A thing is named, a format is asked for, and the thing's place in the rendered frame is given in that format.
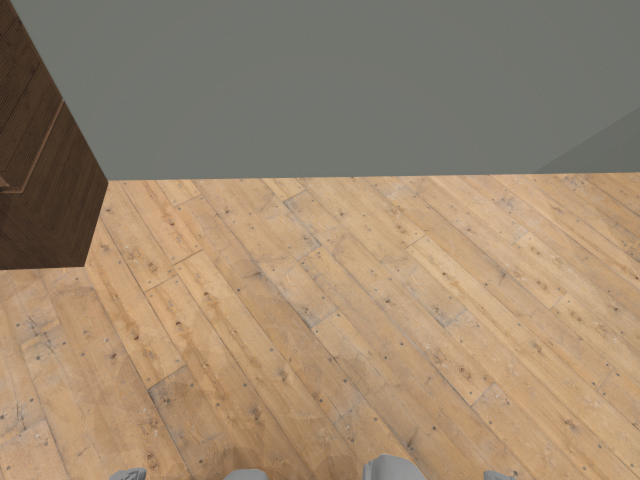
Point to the right robot thigh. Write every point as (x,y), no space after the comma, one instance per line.
(387,467)

